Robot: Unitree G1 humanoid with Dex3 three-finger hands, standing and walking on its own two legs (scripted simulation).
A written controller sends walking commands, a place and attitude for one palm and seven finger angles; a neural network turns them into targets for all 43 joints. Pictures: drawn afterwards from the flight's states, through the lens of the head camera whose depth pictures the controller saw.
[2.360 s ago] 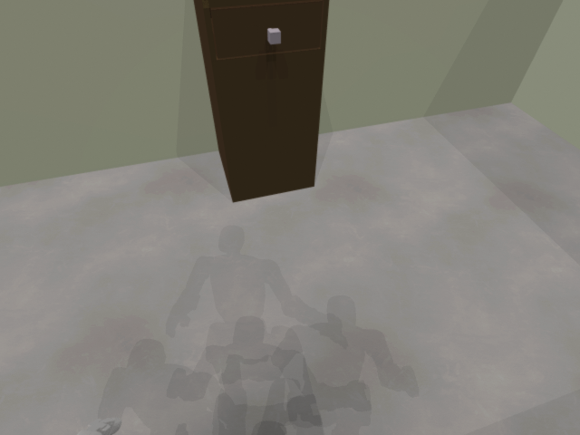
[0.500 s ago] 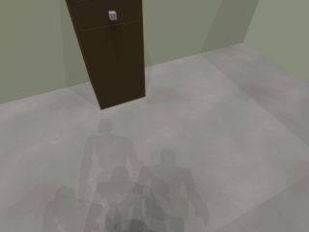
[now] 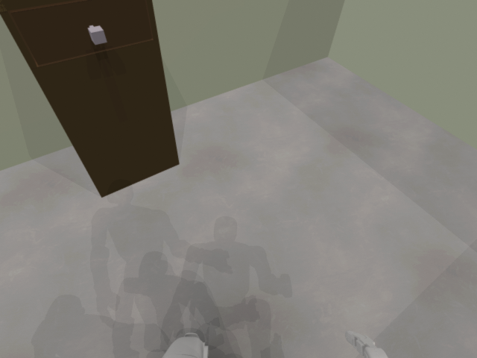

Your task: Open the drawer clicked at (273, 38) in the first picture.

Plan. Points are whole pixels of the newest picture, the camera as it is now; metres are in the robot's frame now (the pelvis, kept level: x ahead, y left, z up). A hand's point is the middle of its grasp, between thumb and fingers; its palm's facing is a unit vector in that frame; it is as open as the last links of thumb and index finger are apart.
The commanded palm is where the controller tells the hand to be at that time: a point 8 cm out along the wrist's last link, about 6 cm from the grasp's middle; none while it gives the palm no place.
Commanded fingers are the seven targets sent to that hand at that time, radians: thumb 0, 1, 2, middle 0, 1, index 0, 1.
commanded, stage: walk to a spot facing it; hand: left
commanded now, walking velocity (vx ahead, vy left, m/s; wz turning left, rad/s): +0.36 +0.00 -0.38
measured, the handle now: (95, 32) +0.96 +0.58 +0.03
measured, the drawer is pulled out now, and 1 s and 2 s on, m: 0.00 0.00 0.00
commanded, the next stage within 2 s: turn to face it in 0.88 s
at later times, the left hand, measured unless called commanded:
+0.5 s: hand (181, 245) +0.37 +0.18 -0.16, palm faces -0.28 -0.95 -0.14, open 7.4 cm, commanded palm none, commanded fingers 0.00 0.90 0.90 -0.20 -0.30 -0.20 -0.30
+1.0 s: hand (215, 196) +0.52 +0.12 -0.16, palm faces -0.36 -0.91 -0.23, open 7.3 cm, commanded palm none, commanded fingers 0.00 0.90 0.90 -0.20 -0.30 -0.20 -0.30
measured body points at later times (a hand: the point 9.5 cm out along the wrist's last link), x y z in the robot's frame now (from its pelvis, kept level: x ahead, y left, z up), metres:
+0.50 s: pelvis +0.22 +0.03 +0.01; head +0.25 +0.04 +0.45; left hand +0.38 +0.23 -0.15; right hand +0.06 -0.17 -0.13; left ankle +0.12 +0.13 -0.73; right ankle +0.31 -0.13 -0.68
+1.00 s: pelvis +0.42 -0.05 +0.01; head +0.44 -0.06 +0.46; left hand +0.54 +0.17 -0.14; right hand +0.42 -0.32 -0.13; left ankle +0.58 +0.05 -0.69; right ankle +0.35 -0.11 -0.73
